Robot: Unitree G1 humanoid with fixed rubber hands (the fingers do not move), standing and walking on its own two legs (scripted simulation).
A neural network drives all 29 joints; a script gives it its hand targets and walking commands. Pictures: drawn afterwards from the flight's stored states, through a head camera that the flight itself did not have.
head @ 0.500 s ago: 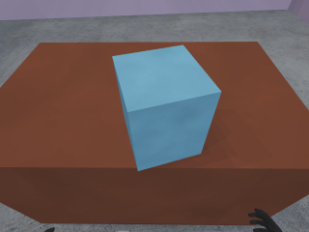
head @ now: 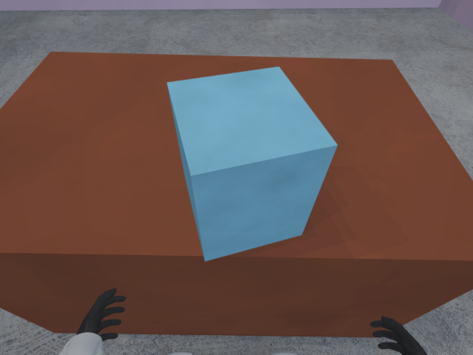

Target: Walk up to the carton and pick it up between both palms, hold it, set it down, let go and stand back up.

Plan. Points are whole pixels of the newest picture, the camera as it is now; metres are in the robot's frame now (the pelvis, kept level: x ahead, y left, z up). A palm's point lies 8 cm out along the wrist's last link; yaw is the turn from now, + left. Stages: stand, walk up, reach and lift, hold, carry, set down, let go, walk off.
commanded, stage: reach and lift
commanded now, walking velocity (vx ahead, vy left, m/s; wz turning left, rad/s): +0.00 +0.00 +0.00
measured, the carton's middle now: (241, 166) +0.42 +0.00 +0.08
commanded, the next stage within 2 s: none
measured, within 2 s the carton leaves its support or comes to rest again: neither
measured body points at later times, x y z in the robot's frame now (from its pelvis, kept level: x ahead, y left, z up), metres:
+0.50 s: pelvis -0.02 -0.01 +0.01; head -0.04 -0.01 +0.46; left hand +0.18 +0.21 -0.02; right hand +0.16 -0.28 -0.04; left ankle +0.04 +0.15 -0.72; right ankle +0.02 -0.11 -0.72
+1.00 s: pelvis -0.01 -0.02 +0.01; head -0.03 -0.03 +0.46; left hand +0.20 +0.18 +0.04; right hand +0.19 -0.28 +0.01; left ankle +0.04 +0.15 -0.72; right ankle +0.02 -0.11 -0.72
